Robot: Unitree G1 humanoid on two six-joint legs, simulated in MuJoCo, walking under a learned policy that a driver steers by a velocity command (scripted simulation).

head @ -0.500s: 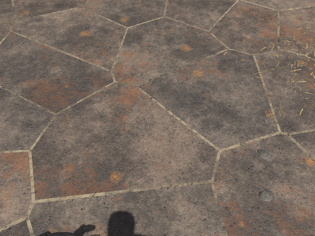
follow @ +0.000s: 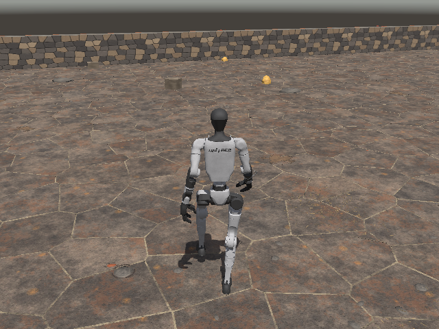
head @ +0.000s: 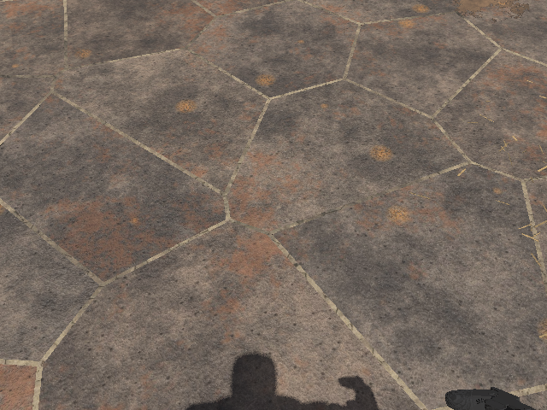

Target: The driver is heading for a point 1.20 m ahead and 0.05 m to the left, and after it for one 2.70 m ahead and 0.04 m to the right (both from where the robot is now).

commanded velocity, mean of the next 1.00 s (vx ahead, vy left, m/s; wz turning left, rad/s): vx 1.00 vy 0.00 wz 0.00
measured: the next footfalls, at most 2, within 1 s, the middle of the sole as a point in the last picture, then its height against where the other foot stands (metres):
left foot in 0.16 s outside the picture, level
right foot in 0.60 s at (348, 294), level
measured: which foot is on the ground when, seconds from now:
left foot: up 0.00-0.14, down 0.16-0.62, up 0.64-1.00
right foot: down 0.00-0.16, up 0.18-0.58, down 0.60-1.00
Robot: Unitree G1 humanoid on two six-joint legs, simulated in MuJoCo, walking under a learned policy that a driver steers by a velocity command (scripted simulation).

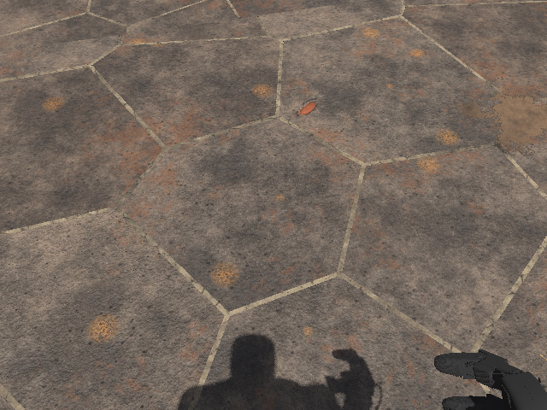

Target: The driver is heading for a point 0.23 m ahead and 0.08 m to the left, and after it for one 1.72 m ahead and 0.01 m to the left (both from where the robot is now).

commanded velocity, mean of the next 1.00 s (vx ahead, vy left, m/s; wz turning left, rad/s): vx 0.24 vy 0.00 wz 0.00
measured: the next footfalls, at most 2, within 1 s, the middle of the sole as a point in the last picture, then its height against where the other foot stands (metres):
left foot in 0.08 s outside the picture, level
right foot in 0.48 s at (342, 401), level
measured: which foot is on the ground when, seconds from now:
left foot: up 0.00-0.06, down 0.08-0.50, up 0.52-0.72, down 0.74-1.00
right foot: down 0.00-0.08, up 0.10-0.46, down 0.48-1.00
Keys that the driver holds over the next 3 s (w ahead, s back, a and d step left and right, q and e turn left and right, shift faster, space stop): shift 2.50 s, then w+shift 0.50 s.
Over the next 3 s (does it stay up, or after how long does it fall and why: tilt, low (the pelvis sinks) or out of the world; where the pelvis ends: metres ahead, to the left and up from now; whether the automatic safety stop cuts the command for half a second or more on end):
stays up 0.63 -0.05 0.00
